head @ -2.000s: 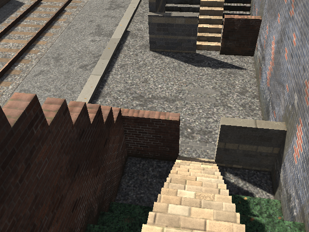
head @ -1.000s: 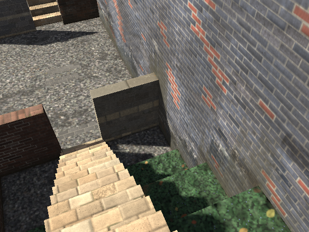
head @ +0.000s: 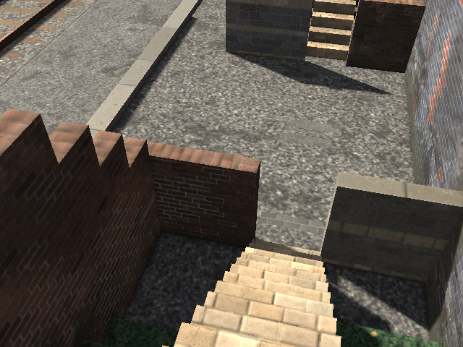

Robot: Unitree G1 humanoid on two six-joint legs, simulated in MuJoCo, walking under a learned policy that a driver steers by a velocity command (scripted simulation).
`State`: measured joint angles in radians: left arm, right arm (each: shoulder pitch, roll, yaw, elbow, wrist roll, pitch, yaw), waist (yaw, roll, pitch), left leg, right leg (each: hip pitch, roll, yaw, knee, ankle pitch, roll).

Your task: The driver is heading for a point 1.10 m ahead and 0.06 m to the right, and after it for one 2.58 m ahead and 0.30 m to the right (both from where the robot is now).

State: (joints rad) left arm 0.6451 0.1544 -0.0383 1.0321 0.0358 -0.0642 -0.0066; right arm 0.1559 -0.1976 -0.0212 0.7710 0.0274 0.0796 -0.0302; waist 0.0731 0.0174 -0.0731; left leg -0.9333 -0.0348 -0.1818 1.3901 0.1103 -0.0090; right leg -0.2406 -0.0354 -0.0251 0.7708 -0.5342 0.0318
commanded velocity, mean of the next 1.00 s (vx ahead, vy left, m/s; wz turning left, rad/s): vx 0.50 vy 0.00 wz -0.04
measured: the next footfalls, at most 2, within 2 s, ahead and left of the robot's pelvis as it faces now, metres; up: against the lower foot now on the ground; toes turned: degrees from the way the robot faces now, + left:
left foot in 0.26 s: +0.26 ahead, +0.27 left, -0.22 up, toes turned +9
right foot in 0.88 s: +0.54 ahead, +0.04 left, -0.43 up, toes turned -2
